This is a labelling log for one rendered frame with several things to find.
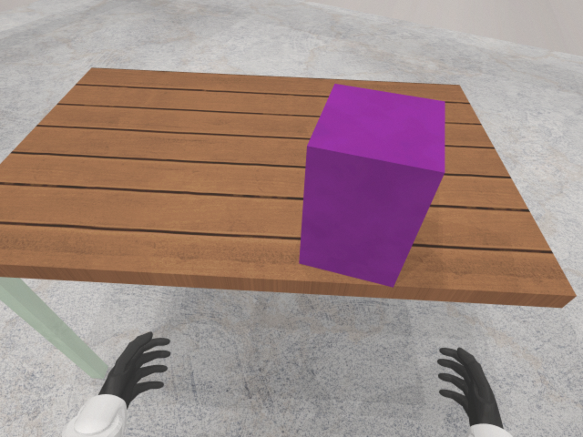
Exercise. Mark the robot left hand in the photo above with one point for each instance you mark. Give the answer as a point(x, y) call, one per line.
point(122, 380)

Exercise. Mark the table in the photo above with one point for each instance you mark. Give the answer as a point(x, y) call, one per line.
point(196, 180)

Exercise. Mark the carton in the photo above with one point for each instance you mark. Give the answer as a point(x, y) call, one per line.
point(373, 165)

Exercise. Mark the robot right hand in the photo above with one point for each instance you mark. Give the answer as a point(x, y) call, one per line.
point(478, 401)

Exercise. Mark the left robot forearm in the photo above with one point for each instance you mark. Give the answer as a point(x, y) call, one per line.
point(104, 415)

